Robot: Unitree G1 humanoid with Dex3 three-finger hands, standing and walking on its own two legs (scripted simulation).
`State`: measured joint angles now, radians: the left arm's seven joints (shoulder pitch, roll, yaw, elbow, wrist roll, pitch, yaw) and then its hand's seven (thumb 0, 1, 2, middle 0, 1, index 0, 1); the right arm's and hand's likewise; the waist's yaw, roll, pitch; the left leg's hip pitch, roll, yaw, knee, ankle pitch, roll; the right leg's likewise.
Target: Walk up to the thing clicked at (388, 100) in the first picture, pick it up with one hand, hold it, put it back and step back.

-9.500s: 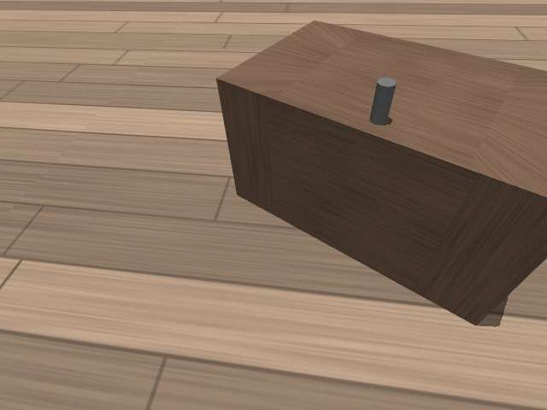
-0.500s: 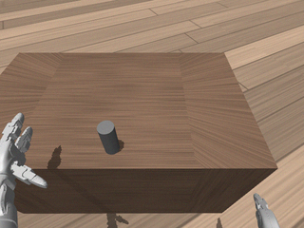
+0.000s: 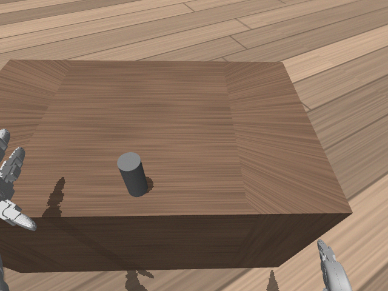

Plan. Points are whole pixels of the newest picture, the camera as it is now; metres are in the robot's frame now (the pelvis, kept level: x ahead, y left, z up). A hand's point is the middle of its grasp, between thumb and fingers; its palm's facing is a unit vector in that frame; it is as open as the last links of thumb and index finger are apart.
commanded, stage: go down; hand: left
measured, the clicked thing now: (133, 175) +0.40 +0.16 -0.04
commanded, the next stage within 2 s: approach in 1.38 s
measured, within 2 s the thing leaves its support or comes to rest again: neither
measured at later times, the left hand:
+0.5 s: hand (18, 176) +0.34 +0.35 +0.07, palm faces +0.12 -0.99 +0.01, open 17.8 cm
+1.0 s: hand (12, 179) +0.33 +0.36 +0.08, palm faces +0.11 -0.99 +0.00, open 17.7 cm
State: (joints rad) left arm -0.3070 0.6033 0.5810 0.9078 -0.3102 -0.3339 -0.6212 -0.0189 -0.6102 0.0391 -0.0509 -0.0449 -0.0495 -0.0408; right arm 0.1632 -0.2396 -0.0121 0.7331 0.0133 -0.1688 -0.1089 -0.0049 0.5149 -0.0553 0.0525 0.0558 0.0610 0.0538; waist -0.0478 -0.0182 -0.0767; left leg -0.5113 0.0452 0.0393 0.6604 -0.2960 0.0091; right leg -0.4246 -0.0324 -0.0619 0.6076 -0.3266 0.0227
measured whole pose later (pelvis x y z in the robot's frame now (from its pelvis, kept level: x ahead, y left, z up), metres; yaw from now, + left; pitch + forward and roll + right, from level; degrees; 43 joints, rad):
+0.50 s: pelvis +0.00 +0.00 -0.01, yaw +0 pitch +12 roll -2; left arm -0.38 0.69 0.64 0.99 -0.29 -0.32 -0.66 -0.02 -0.61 0.04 -0.05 -0.04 -0.04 -0.04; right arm 0.18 -0.24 0.00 0.67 0.00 -0.20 -0.12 0.00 0.51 -0.06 0.05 0.06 0.06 0.05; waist -0.07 -0.02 -0.10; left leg -0.63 0.05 0.03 0.76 -0.33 0.01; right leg -0.53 -0.03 -0.07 0.69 -0.36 0.02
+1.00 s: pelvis +0.00 +0.00 -0.02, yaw +0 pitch +12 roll -2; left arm -0.35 0.69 0.64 0.93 -0.30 -0.27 -0.68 -0.02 -0.61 0.06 -0.05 -0.05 -0.04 -0.06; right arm 0.24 -0.25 0.01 0.60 0.01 -0.21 -0.13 -0.01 0.51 -0.06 0.05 0.06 0.06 0.05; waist -0.06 -0.01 -0.13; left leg -0.65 0.05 0.02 0.80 -0.36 0.01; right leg -0.55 -0.03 -0.07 0.74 -0.39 0.02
